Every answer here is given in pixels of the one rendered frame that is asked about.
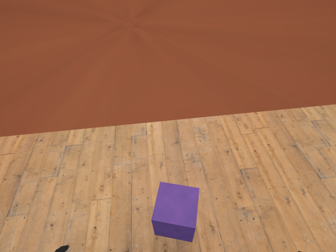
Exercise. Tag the carton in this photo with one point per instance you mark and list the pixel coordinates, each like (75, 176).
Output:
(175, 211)

